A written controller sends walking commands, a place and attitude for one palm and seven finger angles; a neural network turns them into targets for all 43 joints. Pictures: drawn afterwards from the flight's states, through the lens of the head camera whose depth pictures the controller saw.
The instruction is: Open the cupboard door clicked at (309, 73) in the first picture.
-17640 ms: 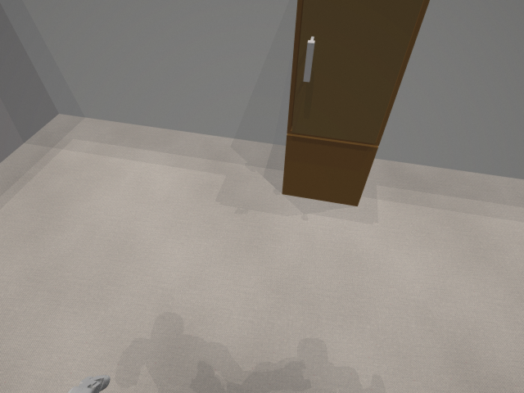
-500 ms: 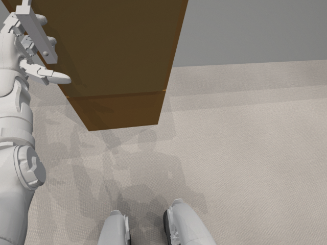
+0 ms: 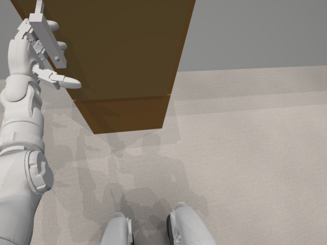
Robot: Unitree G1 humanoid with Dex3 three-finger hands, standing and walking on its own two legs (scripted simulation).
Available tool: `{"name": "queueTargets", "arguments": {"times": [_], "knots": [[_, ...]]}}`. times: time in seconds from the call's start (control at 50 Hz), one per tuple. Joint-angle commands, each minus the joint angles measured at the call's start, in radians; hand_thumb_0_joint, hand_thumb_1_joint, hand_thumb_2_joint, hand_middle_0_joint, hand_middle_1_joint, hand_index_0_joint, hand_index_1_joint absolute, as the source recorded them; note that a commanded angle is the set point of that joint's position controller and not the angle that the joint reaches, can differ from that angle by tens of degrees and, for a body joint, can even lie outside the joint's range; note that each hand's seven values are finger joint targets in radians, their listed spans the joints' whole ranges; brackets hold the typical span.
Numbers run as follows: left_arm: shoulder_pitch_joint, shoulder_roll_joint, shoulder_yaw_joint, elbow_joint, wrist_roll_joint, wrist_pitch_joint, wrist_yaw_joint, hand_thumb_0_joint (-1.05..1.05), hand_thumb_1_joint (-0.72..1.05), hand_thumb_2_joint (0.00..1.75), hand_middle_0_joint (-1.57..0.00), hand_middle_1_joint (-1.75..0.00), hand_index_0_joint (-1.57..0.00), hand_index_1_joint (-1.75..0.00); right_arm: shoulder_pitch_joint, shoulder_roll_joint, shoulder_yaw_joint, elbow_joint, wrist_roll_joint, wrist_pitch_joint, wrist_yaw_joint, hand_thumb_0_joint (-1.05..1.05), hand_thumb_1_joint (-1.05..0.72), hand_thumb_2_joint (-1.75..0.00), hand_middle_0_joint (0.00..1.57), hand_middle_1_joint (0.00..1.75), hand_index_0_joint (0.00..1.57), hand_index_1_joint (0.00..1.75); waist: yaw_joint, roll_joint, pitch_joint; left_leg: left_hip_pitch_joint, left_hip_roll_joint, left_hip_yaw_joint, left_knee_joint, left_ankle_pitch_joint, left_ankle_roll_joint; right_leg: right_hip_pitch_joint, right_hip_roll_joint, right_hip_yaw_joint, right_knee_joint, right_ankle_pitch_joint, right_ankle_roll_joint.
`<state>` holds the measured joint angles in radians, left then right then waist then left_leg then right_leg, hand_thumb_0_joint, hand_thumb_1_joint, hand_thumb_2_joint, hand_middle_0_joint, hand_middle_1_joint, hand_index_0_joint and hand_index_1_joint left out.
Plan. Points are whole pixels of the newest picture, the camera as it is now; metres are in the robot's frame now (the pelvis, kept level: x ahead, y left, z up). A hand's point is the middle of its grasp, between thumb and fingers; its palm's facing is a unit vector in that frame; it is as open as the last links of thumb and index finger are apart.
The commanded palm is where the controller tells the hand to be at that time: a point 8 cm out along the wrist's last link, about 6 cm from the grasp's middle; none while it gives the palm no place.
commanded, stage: slide the fingers in behind the handle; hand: left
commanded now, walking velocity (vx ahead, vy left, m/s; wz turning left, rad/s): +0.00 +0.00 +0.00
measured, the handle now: (51, 37) +0.59 +0.21 +0.07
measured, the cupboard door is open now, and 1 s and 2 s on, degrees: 0 0 50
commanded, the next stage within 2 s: close the thumb around the handle in 0.04 s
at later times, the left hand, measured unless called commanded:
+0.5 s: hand (56, 58) +0.53 +0.19 +0.07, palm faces +0.03 -1.00 -0.02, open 10.3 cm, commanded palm +0.51 +0.23 +0.07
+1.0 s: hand (60, 58) +0.53 +0.19 +0.07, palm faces +0.03 -1.00 -0.01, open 6.0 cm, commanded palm +0.50 +0.23 +0.07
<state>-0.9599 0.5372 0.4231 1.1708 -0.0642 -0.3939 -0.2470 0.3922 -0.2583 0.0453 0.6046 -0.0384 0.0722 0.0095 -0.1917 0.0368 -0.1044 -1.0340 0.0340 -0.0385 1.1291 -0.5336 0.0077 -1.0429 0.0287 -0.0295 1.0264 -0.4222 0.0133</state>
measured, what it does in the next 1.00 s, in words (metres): stands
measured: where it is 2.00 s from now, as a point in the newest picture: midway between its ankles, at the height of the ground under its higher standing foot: outside the picture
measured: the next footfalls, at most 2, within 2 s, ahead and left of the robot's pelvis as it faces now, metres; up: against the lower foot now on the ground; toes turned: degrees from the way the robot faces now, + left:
none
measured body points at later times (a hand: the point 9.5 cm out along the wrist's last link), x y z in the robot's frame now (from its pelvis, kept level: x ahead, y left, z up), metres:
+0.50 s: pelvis -0.01 +0.00 +0.00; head +0.15 +0.02 +0.42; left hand +0.52 +0.25 +0.07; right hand -0.01 -0.26 -0.11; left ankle -0.01 +0.11 -0.65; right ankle +0.03 -0.13 -0.65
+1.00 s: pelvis +0.00 +0.00 +0.00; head +0.15 +0.02 +0.42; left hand +0.52 +0.24 +0.07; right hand -0.01 -0.26 -0.11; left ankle -0.01 +0.11 -0.65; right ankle +0.03 -0.13 -0.65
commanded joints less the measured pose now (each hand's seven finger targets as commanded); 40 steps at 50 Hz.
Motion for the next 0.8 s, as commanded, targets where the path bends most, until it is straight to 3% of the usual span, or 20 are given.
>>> {"name": "queueTargets", "arguments": {"times": [0.0,0.04,0.06,0.12,0.14,0.16,0.2,0.26,0.28,0.34,0.38,0.4,0.44,0.46,0.54,0.58,0.62,0.66,0.72,0.78], "knots": [[-0.437,0.230,0.019,-0.189,-0.014,-0.060,0.005,0.00,-0.50,0.30,-0.30,-1.20,-0.30,-1.20,0.205,-0.187,-0.068,-0.023,-0.002,-0.004,-0.010,0.00,-0.90,-0.90,0.20,0.30,0.20,0.30,-0.024,0.142,-0.517,0.373,-0.007,-0.021,-0.116,0.505,0.005,0.245,0.022,-0.014,-0.076,0.349,-0.033],[-0.436,0.256,0.039,-0.213,-0.009,-0.065,0.014,0.00,-0.50,0.30,-0.30,-1.20,-0.30,-1.20,0.205,-0.188,-0.068,-0.034,-0.003,-0.003,-0.011,0.00,-0.90,-0.90,0.20,0.30,0.20,0.30,-0.010,0.141,-0.541,0.373,-0.010,-0.025,-0.115,0.517,0.006,0.263,0.024,-0.013,-0.068,0.357,-0.037],[-0.440,0.223,0.012,-0.206,-0.006,-0.064,0.016,0.00,-0.50,0.30,-0.30,-1.20,-0.30,-1.20,0.198,-0.182,-0.068,-0.031,-0.002,-0.004,-0.009,0.00,-0.90,-0.90,0.20,0.30,0.20,0.30,-0.020,0.154,-0.532,0.382,-0.009,-0.022,-0.116,0.512,0.003,0.243,0.022,-0.015,-0.072,0.348,-0.033],[-0.466,0.233,0.013,-0.208,0.002,-0.071,0.031,0.00,-0.50,0.30,-0.30,-1.20,-0.30,-1.20,0.197,-0.183,-0.066,-0.028,-0.004,-0.005,-0.009,0.00,-0.90,-0.90,0.20,0.30,0.20,0.30,-0.027,0.138,-0.509,0.359,-0.009,-0.022,-0.115,0.473,0.006,0.240,0.022,-0.012,-0.075,0.323,-0.031],[-0.456,0.263,0.044,-0.229,0.001,-0.081,0.036,0.00,-0.44,0.32,-0.30,-1.21,-0.30,-1.21,0.200,-0.186,-0.067,-0.033,-0.007,-0.007,-0.010,0.00,-0.90,-0.90,0.20,0.30,0.20,0.30,-0.014,0.152,-0.533,0.380,-0.009,-0.025,-0.114,0.509,0.005,0.247,0.024,-0.014,-0.069,0.344,-0.037],[-0.439,0.239,0.025,-0.218,0.002,-0.081,0.035,0.00,-0.39,0.35,-0.31,-1.21,-0.31,-1.21,0.198,-0.183,-0.066,-0.035,-0.006,-0.006,-0.007,0.00,-0.90,-0.90,0.20,0.30,0.20,0.30,-0.015,0.153,-0.547,0.384,-0.011,-0.022,-0.114,0.508,0.004,0.251,0.023,-0.013,-0.071,0.344,-0.033],[-0.434,0.261,0.039,-0.214,0.005,-0.082,0.034,0.00,-0.28,0.40,-0.32,-1.22,-0.32,-1.22,0.196,-0.184,-0.065,-0.033,-0.006,-0.005,-0.008,0.00,-0.90,-0.90,0.20,0.30,0.20,0.30,-0.010,0.143,-0.545,0.372,-0.009,-0.022,-0.115,0.507,0.003,0.265,0.022,-0.012,-0.068,0.350,-0.035],[-0.432,0.224,0.011,-0.202,0.003,-0.078,0.027,0.00,-0.11,0.47,-0.33,-1.24,-0.33,-1.24,0.193,-0.182,-0.066,-0.033,-0.004,-0.004,-0.007,0.00,-0.90,-0.90,0.20,0.30,0.20,0.30,-0.014,0.160,-0.528,0.381,-0.010,-0.021,-0.118,0.495,0.001,0.245,0.022,-0.015,-0.075,0.332,-0.034],[-0.434,0.226,0.011,-0.188,0.001,-0.071,0.027,0.00,-0.05,0.49,-0.33,-1.25,-0.33,-1.25,0.195,-0.186,-0.064,-0.030,-0.003,-0.004,-0.007,0.00,-0.90,-0.90,0.20,0.30,0.20,0.30,-0.023,0.133,-0.509,0.367,-0.008,-0.024,-0.122,0.472,0.004,0.239,0.024,-0.017,-0.079,0.316,-0.033],[-0.448,0.279,0.047,-0.157,0.000,-0.057,0.026,0.00,0.12,0.56,-0.34,-1.27,-0.34,-1.27,0.198,-0.190,-0.060,-0.032,-0.001,-0.004,-0.015,0.00,-0.90,-0.90,0.20,0.30,0.20,0.30,-0.023,0.102,-0.480,0.299,-0.014,-0.015,-0.123,0.418,0.016,0.270,0.023,-0.005,-0.084,0.309,-0.033],[-0.455,0.253,0.026,-0.144,0.003,-0.053,0.022,0.00,0.23,0.61,-0.35,-1.28,-0.35,-1.28,0.198,-0.185,-0.059,-0.030,0.000,-0.007,-0.015,0.00,-0.90,-0.90,0.20,0.30,0.20,0.30,-0.030,0.120,-0.481,0.304,-0.014,-0.015,-0.122,0.416,0.015,0.255,0.021,-0.007,-0.084,0.302,-0.032],[-0.467,0.281,0.044,-0.167,0.002,-0.058,0.021,0.00,0.28,0.64,-0.36,-1.28,-0.36,-1.28,0.199,-0.189,-0.059,-0.030,-0.003,-0.008,-0.016,0.00,-0.90,-0.90,0.20,0.30,0.20,0.30,-0.025,0.118,-0.499,0.300,-0.013,-0.013,-0.117,0.417,0.016,0.266,0.020,-0.003,-0.081,0.307,-0.030],[-0.454,0.276,0.040,-0.178,0.001,-0.070,0.015,0.00,0.40,0.68,-0.36,-1.30,-0.36,-1.30,0.202,-0.188,-0.059,-0.039,-0.005,-0.010,-0.016,0.00,-0.90,-0.90,0.20,0.30,0.20,0.30,-0.019,0.124,-0.523,0.321,-0.014,-0.017,-0.117,0.441,0.015,0.272,0.023,-0.004,-0.076,0.322,-0.036],[-0.465,0.273,0.034,-0.203,0.003,-0.078,0.012,0.00,0.45,0.71,-0.37,-1.30,-0.37,-1.30,0.200,-0.187,-0.061,-0.034,-0.006,-0.011,-0.015,0.00,-0.90,-0.90,0.20,0.30,0.20,0.30,-0.020,0.159,-0.547,0.354,-0.011,-0.019,-0.114,0.473,0.009,0.259,0.021,-0.006,-0.071,0.334,-0.034],[-0.475,0.230,0.007,-0.182,-0.010,-0.076,0.005,0.00,0.68,0.80,-0.38,-1.33,-0.38,-1.33,0.204,-0.188,-0.062,-0.025,-0.006,-0.010,-0.014,0.00,-0.90,-0.90,0.20,0.30,0.20,0.30,-0.039,0.140,-0.515,0.357,-0.008,-0.026,-0.111,0.465,0.010,0.223,0.025,-0.014,-0.074,0.312,-0.033],[-0.472,0.265,0.033,-0.191,-0.010,-0.069,0.004,0.00,0.79,0.85,-0.39,-1.34,-0.39,-1.34,0.204,-0.192,-0.064,-0.022,-0.004,-0.010,-0.015,0.00,-0.90,-0.90,0.20,0.30,0.20,0.30,-0.024,0.149,-0.544,0.353,-0.009,-0.022,-0.112,0.459,0.009,0.250,0.022,-0.008,-0.075,0.319,-0.032],[-0.455,0.261,0.026,-0.185,-0.008,-0.061,0.006,0.00,0.90,0.90,-0.40,-1.35,-0.40,-1.35,0.200,-0.191,-0.062,-0.027,-0.003,-0.009,-0.015,0.00,-0.90,-0.90,0.20,0.30,0.20,0.30,-0.022,0.142,-0.525,0.337,-0.011,-0.018,-0.118,0.442,0.010,0.255,0.021,-0.008,-0.080,0.310,-0.031],[-0.457,0.239,0.013,-0.202,-0.004,-0.065,0.009,0.00,0.90,0.90,-0.40,-1.35,-0.40,-1.35,0.204,-0.188,-0.063,-0.027,-0.004,-0.010,-0.012,0.00,-0.90,-0.90,0.20,0.30,0.20,0.30,-0.020,0.167,-0.537,0.369,-0.009,-0.023,-0.116,0.473,0.006,0.233,0.022,-0.014,-0.076,0.315,-0.033],[-0.466,0.230,0.001,-0.195,0.002,-0.059,0.018,0.00,0.90,0.90,-0.40,-1.35,-0.40,-1.35,0.204,-0.189,-0.064,-0.022,-0.006,-0.007,-0.012,0.00,-0.90,-0.90,0.20,0.30,0.20,0.30,-0.032,0.149,-0.513,0.366,-0.007,-0.028,-0.119,0.462,0.006,0.220,0.022,-0.017,-0.080,0.300,-0.032],[-0.445,0.242,0.022,-0.193,-0.002,-0.061,0.024,0.00,0.90,0.90,-0.40,-1.35,-0.40,-1.35,0.208,-0.187,-0.065,-0.024,-0.006,-0.007,-0.010,0.00,-0.90,-0.90,0.20,0.30,0.20,0.30,-0.019,0.149,-0.534,0.365,-0.009,-0.022,-0.113,0.484,0.006,0.246,0.023,-0.012,-0.076,0.332,-0.033]]}}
